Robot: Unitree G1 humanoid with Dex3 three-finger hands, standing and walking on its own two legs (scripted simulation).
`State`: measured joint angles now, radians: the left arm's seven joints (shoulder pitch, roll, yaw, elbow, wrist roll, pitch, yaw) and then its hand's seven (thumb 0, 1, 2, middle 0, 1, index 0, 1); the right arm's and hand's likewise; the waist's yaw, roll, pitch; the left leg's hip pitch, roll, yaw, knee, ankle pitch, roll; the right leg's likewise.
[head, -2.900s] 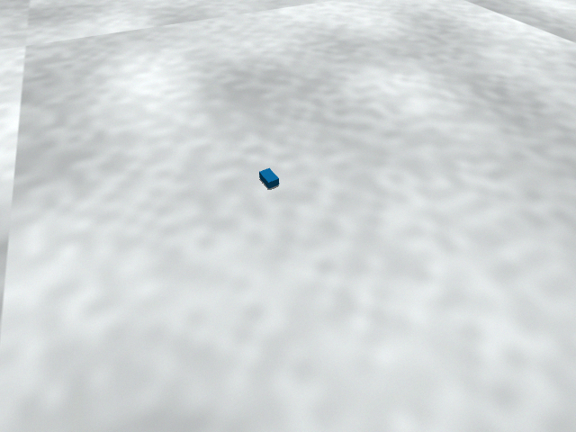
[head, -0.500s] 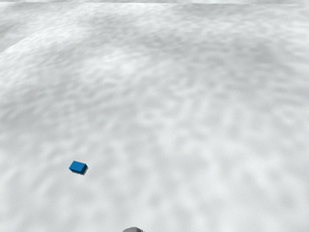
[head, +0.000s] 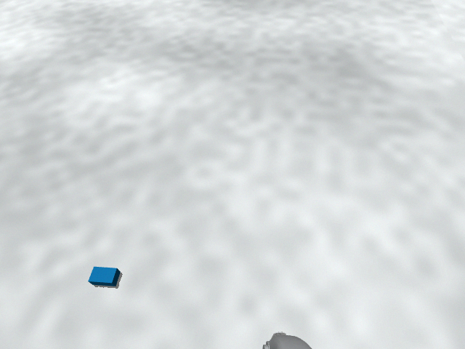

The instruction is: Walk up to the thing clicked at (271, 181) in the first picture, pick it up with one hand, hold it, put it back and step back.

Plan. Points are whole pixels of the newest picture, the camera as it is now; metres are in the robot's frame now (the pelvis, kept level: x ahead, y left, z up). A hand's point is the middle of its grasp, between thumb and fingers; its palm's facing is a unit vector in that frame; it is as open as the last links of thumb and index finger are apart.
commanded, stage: walk up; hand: left
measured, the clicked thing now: (104, 276) +0.58 +0.54 -0.73
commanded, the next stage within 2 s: none
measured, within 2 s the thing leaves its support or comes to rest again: neither
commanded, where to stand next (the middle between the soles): +0.14 +0.42 m, yaw -13 degrees
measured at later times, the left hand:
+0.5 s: hand out of the picture +0.11 +0.58 -0.14, palm faces -0.09 -0.75 -0.66, open 7.4 cm
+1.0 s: hand out of the picture +0.14 +0.75 -0.12, palm faces -0.15 -0.77 -0.62, open 7.4 cm
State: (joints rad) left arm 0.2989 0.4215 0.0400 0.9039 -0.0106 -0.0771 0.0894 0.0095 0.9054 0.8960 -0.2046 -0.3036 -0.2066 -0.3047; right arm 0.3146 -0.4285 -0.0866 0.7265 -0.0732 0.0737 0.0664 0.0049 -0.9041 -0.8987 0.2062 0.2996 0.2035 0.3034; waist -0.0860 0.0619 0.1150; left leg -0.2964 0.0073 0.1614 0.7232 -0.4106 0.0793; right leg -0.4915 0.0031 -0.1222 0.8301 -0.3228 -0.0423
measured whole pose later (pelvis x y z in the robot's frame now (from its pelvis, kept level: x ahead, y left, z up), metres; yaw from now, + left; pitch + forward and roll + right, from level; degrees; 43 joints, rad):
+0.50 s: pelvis +0.02 +0.23 -0.04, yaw -6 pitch -2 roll -1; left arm 0.29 0.52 0.09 0.93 0.02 -0.04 0.13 0.01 0.90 0.90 -0.21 -0.30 -0.21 -0.30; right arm 0.24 -0.48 -0.11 0.72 -0.07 0.08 0.07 0.00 -0.91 -0.90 0.20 0.30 0.20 0.30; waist -0.02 0.07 0.10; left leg -0.47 0.07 0.03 1.01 -0.51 -0.02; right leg -0.63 -0.05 0.14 1.19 -0.52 -0.05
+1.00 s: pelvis +0.04 +0.44 -0.03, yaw -10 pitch -2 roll +1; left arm 0.31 0.47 0.07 0.84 0.06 -0.05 0.07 0.01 0.90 0.90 -0.21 -0.30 -0.21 -0.31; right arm 0.25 -0.49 -0.12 0.76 -0.02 0.08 0.05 0.00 -0.91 -0.90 0.20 0.30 0.20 0.30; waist 0.03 0.09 0.08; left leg -0.40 0.09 -0.05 0.89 -0.49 -0.02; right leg -0.53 -0.15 0.09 0.92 -0.41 -0.02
